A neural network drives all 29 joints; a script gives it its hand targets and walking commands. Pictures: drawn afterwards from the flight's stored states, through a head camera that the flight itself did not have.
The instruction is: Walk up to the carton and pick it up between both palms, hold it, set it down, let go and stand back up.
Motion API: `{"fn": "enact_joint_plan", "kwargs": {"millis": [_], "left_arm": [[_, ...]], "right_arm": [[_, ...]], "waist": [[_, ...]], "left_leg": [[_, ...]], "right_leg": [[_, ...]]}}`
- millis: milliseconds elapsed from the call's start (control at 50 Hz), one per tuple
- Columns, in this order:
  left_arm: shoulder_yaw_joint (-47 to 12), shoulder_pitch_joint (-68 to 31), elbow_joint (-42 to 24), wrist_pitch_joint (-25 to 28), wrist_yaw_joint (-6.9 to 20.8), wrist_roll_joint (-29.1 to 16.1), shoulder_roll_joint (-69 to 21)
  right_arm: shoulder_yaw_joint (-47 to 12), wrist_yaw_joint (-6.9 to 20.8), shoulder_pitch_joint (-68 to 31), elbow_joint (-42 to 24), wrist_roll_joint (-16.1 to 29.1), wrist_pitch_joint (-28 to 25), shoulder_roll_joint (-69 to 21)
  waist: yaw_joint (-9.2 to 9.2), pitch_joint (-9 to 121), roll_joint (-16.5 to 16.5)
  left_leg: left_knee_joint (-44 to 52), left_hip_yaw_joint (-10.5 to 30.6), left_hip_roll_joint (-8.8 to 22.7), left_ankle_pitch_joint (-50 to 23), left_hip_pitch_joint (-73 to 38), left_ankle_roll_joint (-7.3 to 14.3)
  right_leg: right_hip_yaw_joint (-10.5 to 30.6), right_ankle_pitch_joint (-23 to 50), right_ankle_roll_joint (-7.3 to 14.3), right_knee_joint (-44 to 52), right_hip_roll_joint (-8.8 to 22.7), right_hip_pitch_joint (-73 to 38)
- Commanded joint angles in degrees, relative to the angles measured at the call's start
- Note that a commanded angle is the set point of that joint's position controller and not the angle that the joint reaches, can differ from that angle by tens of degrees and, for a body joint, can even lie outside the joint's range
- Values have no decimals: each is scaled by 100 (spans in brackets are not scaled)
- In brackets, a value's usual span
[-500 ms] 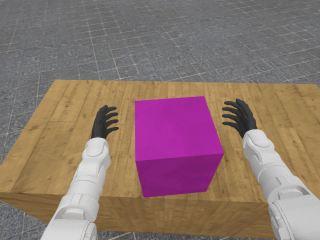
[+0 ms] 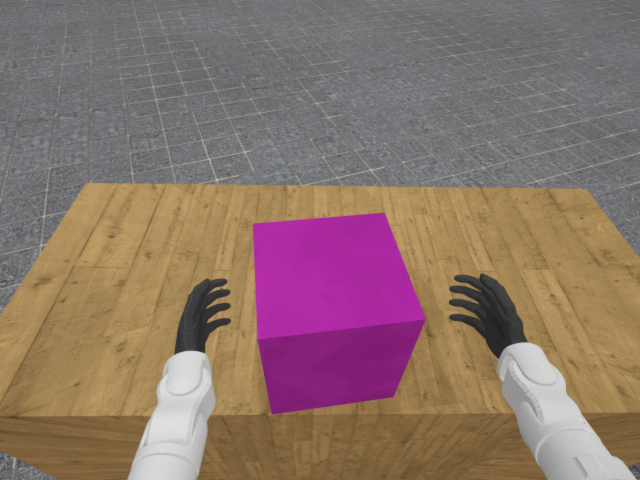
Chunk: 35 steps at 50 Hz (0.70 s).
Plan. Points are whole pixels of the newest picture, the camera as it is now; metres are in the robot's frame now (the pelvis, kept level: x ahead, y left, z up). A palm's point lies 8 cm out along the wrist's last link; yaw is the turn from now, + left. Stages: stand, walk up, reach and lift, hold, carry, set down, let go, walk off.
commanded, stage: set down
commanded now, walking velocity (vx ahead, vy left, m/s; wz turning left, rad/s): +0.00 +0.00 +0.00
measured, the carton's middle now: (327, 315) +0.40 +0.02 -0.07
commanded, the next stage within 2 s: let go in 1.70 s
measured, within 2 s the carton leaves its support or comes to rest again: neither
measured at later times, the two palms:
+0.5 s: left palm (189, 388) +0.25 +0.20 -0.02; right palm (514, 378) +0.26 -0.22 +0.00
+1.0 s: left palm (178, 424) +0.21 +0.21 -0.04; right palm (518, 417) +0.23 -0.22 -0.03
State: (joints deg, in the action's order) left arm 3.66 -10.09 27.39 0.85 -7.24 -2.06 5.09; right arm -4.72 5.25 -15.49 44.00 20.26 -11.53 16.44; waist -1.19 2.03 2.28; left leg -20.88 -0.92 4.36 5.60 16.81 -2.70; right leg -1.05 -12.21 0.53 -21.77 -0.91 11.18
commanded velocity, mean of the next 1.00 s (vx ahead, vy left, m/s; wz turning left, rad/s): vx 0.00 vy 0.00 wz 0.00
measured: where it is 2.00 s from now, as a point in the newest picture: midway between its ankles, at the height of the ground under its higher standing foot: outside the picture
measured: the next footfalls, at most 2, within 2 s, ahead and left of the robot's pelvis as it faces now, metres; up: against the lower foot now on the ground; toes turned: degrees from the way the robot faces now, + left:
none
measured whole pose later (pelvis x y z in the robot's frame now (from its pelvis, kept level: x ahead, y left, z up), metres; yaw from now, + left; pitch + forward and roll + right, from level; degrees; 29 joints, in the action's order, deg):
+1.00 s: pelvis +0.02 +0.00 +0.00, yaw -1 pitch -3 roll +0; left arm 0.5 9.9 30.9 17.6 -6.9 -3.1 7.3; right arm -6.1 4.9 4.8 45.0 15.5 -26.7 14.2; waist -2.1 0.4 3.3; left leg -24.4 -1.8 3.9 10.3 10.7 -3.1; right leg -0.2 -17.2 0.7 -26.0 -0.3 5.7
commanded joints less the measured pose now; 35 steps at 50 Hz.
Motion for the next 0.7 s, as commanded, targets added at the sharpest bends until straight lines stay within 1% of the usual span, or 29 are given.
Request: {"fn": "enact_joint_plan", "kwargs": {"millis": [0, 20, 40, 80, 120, 140, 160, 180, 200, 220, 240, 260, 280, 300, 320, 340, 360, 380, 400, 460, 480, 520, 540, 560, 580, 600, 620, 640, 680], "left_arm": [[75, -1007, -993, 572, -77, 107, 249], [61, -949, -990, 639, -96, 61, 190], [37, -1577, -965, 641, -125, -104, 389], [4, -948, -1015, 664, -147, -140, 304], [-1, -1526, -883, 698, -107, -314, 550], [-36, -1371, -808, 675, -123, -299, 527], [-17, -994, -857, 677, -105, -338, 472], [20, 510, -937, 767, -38, -158, 55], [73, -1500, -805, 806, -4, -324, 720], [68, -141, -535, 807, -32, -168, 214], [66, -20, -667, 823, 39, -77, 296], [32, -1345, -615, 785, 28, -237, 616], [-110, -708, -545, 761, -32, -166, 442], [-69, 469, -736, 808, 1, -19, 122], [8, -749, -900, 867, 28, -125, 590], [-81, 329, -813, 917, 2, -28, 152], [-80, -20, -860, 986, 19, 55, 302], [-65, 597, -771, 1094, 55, 80, 175], [-78, 171, -945, 1214, 68, 32, 333], [-127, 595, -938, 1497, -20, 177, 177], [-168, 1216, -903, 1597, 6, 204, 112], [-194, 570, -913, 1811, -8, 29, 388], [-148, 1114, -1001, 1933, -47, 90, 274], [-201, 1031, -851, 2007, -34, 21, 292], [-190, 1618, -586, 2053, -3, 122, 174], [-156, 725, -908, 2140, 1, -47, 528], [-208, 427, -819, 2152, -83, -208, 671], [-262, 959, -825, 2166, -112, -230, 504], [-238, 1243, -999, 2284, -136, -215, 460]], "right_arm": [[492, -83, -1134, -1040, -227, -515, 988], [511, -97, -1095, -1209, -238, -578, 1024], [609, -117, -1806, -1442, -307, -548, 1076], [528, -128, -1091, -1410, -289, -522, 988], [573, -143, -1702, -1724, -311, -476, 1057], [507, -120, -1502, -1611, -267, -407, 974], [449, -107, -1084, -1620, -291, -410, 901], [138, -83, 341, -1448, -179, -552, 692], [519, -134, -1593, -1593, -360, -513, 1010], [116, -58, -176, -1120, -128, -515, 721], [114, -50, -22, -1059, -180, -597, 794], [310, -61, -1421, -1151, -257, -513, 955], [103, 15, -634, -619, -45, -456, 870], [-31, 40, 576, -578, 0, -561, 632], [192, -1, -815, -1070, -131, -621, 872], [17, 17, 294, -810, -6, -745, 733], [65, 21, 43, -714, -37, -854, 784], [-41, 10, 497, -730, -65, -995, 657], [84, -20, 214, -940, -128, -1127, 682], [187, -10, 687, -688, -168, -1337, 574], [115, -16, 1188, -743, -189, -1480, 448], [248, -60, 574, -1142, -308, -1643, 436], [157, -50, 1118, -938, -314, -1721, 406], [228, -70, 958, -1140, -392, -1787, 342], [121, -61, 1472, -814, -443, -1825, 283], [349, -103, 583, -1221, -579, -1843, 407], [318, -101, 409, -1235, -483, -1800, 421], [283, -86, 866, -1344, -503, -1819, 410], [347, -81, 1003, -1487, -547, -1904, 335]], "waist": [[88, 1666, -125], [95, 1585, 29], [29, 1836, 46], [76, 1592, 316], [56, 1709, 447], [22, 1622, 306], [-28, 1407, 425], [-107, 1225, 475], [14, 1607, 281], [-146, 1244, 255], [-9, 1069, 187], [-45, 1293, 62], [-76, 982, -201], [-66, 712, -136], [-107, 1131, -225], [-77, 908, -247], [-57, 923, -410], [-97, 826, -275], [-31, 961, -380], [95, 717, -425], [76, 602, -359], [114, 750, -232], [60, 597, -160], [2, 650, -102], [27, 490, -26], [16, 742, 68], [-10, 626, 12], [38, 525, 203], [-123, 633, 209]], "left_leg": [[12, -89, -479, -465, -1465, 112], [30, -72, -472, -517, -1498, 130], [17, -118, -466, -423, -1435, 158], [24, -80, -442, -337, -1495, 154], [33, -123, -460, -11, -1191, 245], [64, -144, -471, 101, -1162, 237], [72, -158, -467, -100, -1279, 242], [51, -117, -452, -719, -1744, 212], [20, -173, -547, -458, -1237, 238], [83, -102, -458, -642, -1460, 198], [47, -116, -502, -844, -1567, 162], [33, -155, -532, -518, -1249, 179], [94, -129, -476, -302, -1366, 149], [77, -92, -501, -740, -1662, 114], [0, -159, -566, -706, -1535, 141], [15, -117, -523, -958, -1770, 128], [-29, -98, -565, -994, -1664, 82], [-62, -111, -552, -1217, -1701, 95], [-147, -137, -607, -1194, -1603, 66], [-119, -90, -563, -815, -1670, 47], [-185, -80, -578, -938, -1752, 82], [-241, -132, -597, -622, -1464, 90], [-217, -87, -560, -643, -1544, 72], [-256, -118, -586, -603, -1431, 107], [-257, -93, -561, -597, -1500, 88], [-283, -109, -572, -421, -1335, 89], [-262, -129, -552, -43, -1184, 111], [-249, -36, -495, 82, -1295, 88], [-266, -94, -483, 28, -1419, 105]], "right_leg": [[82, 702, -26, 435, -229, 96], [112, 648, -19, 447, -249, 102], [136, 560, -21, 429, -232, 291], [48, 593, -84, 415, -273, 270], [135, 326, -92, 411, -222, 281], [186, 295, -88, 385, -166, 255], [184, 381, -83, 378, -186, 274], [154, 1004, -61, 440, -229, -50], [235, 706, -63, 377, -135, 225], [259, 952, -18, 345, -179, -9], [199, 1045, -24, 413, -182, 38], [278, 627, 5, 424, -140, 263], [239, 403, 41, 404, -146, 322], [256, 751, 41, 487, -135, 9], [240, 657, 11, 461, -114, 301], [224, 957, 46, 455, -165, 131], [201, 949, 56, 473, -109, 136], [209, 1178, 46, 453, -144, -52], [208, 1152, 40, 430, -109, -44], [181, 850, 71, 428, -102, 162], [215, 970, 80, 429, -89, 53], [208, 781, 34, 363, -69, 215], [233, 828, 59, 317, -66, 148], [262, 807, 66, 320, -60, 145], [229, 879, 42, 297, -92, 86], [219, 611, 9, 267, -90, 300], [288, 291, 11, 257, -59, 442], [231, 151, 7, 275, -108, 505], [210, 135, 23, 267, -89, 486]]}}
